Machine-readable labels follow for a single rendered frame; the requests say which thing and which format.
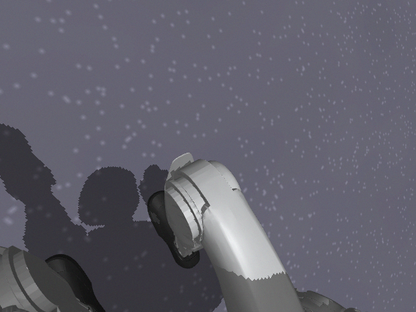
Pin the left robot foot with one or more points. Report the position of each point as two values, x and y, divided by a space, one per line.
79 282

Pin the right robot foot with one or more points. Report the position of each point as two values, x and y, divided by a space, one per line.
157 214

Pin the right robot hand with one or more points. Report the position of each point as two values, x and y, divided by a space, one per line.
315 302

